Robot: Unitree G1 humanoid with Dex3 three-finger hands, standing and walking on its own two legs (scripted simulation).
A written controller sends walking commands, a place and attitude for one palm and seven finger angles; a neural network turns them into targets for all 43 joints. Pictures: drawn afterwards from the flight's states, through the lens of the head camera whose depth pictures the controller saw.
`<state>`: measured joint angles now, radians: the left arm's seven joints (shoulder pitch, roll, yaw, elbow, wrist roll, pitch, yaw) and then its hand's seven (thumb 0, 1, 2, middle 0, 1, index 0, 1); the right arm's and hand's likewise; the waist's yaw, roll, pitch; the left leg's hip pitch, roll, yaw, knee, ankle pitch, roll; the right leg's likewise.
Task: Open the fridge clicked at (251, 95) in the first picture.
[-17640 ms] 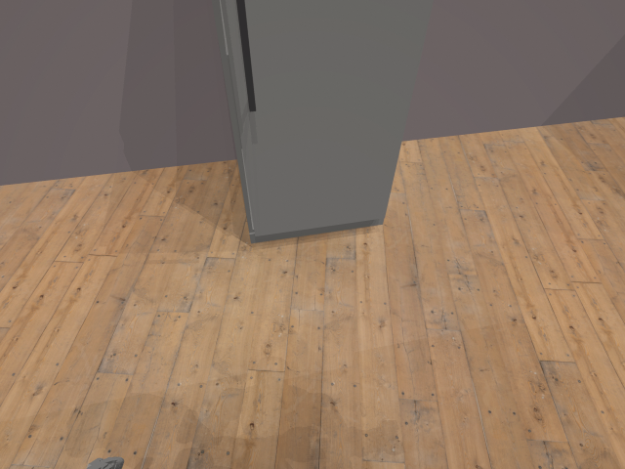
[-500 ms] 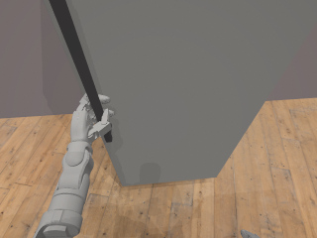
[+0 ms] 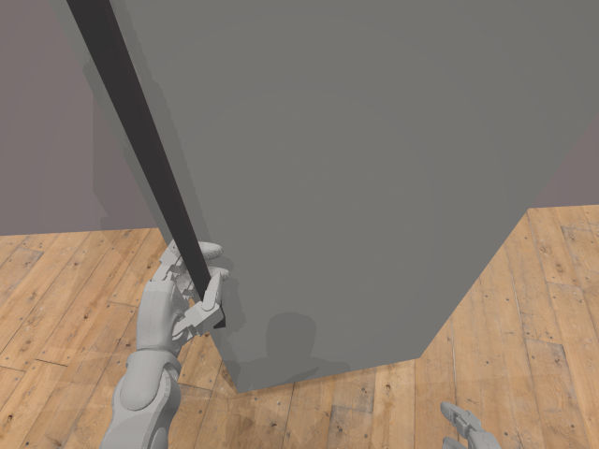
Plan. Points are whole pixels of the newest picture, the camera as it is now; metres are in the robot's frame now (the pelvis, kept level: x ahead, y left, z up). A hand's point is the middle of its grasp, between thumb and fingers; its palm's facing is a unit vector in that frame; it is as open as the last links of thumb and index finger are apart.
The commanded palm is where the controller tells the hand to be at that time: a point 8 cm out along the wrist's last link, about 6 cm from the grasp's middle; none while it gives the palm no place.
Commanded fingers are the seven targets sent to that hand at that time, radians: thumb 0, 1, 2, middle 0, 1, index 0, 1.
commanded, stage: walk backward, drawing the door open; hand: left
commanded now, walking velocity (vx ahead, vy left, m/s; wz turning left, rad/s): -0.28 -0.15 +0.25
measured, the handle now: (181, 210) +0.34 +0.14 +0.18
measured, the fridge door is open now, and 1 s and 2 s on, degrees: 7 38 74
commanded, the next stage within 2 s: stop walking and hold the door back in 1.74 s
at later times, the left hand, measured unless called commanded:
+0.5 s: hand (246, 384) +0.19 +0.07 +0.07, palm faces +0.06 -0.98 -0.16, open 5.4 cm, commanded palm +0.16 +0.11 +0.07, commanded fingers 0.00 0.90 0.90 -0.45 -1.40 -0.45 -1.40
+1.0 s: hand out of the picture +0.07 -0.04 +0.07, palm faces +0.34 -0.92 -0.18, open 5.6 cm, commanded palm +0.02 -0.01 +0.07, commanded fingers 0.00 0.90 0.90 -0.45 -1.40 -0.45 -1.40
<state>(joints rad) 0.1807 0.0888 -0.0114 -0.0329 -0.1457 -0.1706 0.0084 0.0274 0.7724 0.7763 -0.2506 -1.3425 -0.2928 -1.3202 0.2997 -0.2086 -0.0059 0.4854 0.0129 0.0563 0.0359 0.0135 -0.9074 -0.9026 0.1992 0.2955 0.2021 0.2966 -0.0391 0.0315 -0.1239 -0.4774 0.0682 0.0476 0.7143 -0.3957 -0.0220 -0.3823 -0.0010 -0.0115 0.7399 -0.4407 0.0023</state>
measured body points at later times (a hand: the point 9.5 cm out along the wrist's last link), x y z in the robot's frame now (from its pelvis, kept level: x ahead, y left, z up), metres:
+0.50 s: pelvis -0.03 -0.06 +0.02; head -0.02 -0.09 +0.47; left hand +0.18 +0.12 +0.08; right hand +0.17 -0.26 -0.07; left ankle -0.04 +0.13 -0.72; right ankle -0.07 -0.12 -0.70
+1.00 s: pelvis -0.12 -0.23 +0.02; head -0.09 -0.23 +0.47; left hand +0.05 +0.00 +0.08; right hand +0.08 -0.38 -0.10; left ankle -0.15 -0.06 -0.72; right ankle -0.04 -0.36 -0.64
